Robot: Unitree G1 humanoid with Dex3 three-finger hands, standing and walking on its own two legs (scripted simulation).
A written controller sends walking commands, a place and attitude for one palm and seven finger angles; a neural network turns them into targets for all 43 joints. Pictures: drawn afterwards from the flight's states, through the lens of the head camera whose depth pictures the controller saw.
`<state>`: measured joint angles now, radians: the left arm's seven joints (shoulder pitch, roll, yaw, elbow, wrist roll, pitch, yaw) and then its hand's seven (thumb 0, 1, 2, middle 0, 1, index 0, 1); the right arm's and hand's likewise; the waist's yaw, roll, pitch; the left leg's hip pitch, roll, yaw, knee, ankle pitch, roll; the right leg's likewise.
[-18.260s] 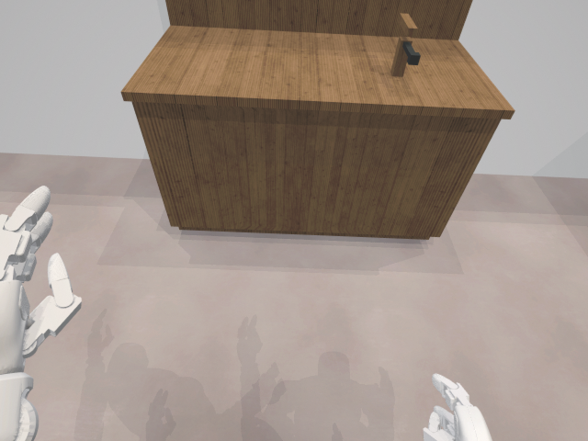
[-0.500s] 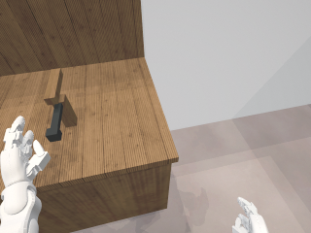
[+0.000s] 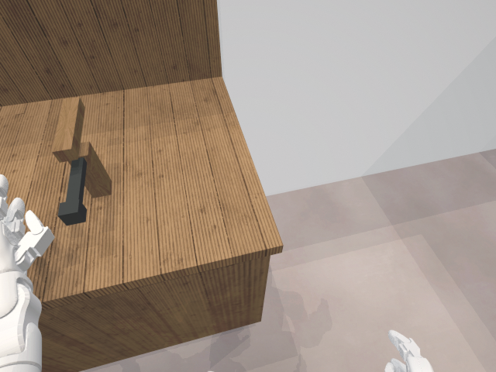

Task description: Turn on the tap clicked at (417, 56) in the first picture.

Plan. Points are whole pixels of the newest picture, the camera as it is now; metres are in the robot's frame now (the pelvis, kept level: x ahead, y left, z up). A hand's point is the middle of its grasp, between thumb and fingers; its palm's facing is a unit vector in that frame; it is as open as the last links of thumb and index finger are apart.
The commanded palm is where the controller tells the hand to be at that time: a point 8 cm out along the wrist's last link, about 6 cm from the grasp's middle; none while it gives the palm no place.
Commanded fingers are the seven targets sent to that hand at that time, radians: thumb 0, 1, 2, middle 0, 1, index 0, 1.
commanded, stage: reach beside the lever's end, fingers flat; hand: left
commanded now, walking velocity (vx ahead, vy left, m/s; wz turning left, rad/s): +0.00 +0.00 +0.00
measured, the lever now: (72, 212) +0.32 +0.30 +0.08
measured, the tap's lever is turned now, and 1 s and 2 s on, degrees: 0 0 3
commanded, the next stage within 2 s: push the lever round in 1.28 s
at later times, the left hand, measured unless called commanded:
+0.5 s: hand (41, 243) +0.27 +0.33 +0.07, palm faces +0.55 -0.83 -0.09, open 7.8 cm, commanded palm +0.24 +0.36 +0.08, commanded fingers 0.00 0.90 0.90 -0.15 -0.15 -0.15 -0.15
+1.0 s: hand (38, 244) +0.27 +0.34 +0.07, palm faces +0.59 -0.80 -0.12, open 7.8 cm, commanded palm +0.24 +0.36 +0.08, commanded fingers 0.00 0.90 0.90 -0.15 -0.15 -0.15 -0.15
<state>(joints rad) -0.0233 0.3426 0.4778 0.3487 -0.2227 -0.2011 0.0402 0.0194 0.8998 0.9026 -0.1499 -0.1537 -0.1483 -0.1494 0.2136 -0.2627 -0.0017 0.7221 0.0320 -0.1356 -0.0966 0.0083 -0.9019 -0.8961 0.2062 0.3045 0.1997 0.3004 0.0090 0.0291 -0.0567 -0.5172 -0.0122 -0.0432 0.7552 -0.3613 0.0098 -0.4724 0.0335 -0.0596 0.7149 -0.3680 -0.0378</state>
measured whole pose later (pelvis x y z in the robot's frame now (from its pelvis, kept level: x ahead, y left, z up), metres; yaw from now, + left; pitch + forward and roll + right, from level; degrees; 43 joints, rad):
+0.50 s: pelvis +0.00 +0.01 +0.00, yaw +1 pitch +7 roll -2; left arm 0.02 0.30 0.44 0.29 -0.22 -0.24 0.06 0.02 0.90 0.90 -0.15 -0.15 -0.15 -0.15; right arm 0.20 -0.25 0.01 0.71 0.03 -0.13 -0.09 0.01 -0.90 -0.90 0.21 0.30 0.20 0.30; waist 0.02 0.03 -0.06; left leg -0.54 -0.03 -0.05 0.79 -0.37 0.02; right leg -0.48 0.02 -0.07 0.74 -0.38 -0.02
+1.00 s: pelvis +0.00 +0.00 +0.00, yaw +0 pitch +8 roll -2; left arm 0.04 0.32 0.50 0.31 -0.21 -0.24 0.07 0.02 0.90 0.90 -0.15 -0.15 -0.15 -0.15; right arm 0.24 -0.26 -0.01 0.71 0.02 -0.11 -0.08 0.01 -0.90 -0.90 0.21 0.30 0.20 0.30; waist 0.01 0.02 -0.07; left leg -0.54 -0.01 -0.05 0.79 -0.38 0.01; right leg -0.49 0.04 -0.06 0.73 -0.38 -0.03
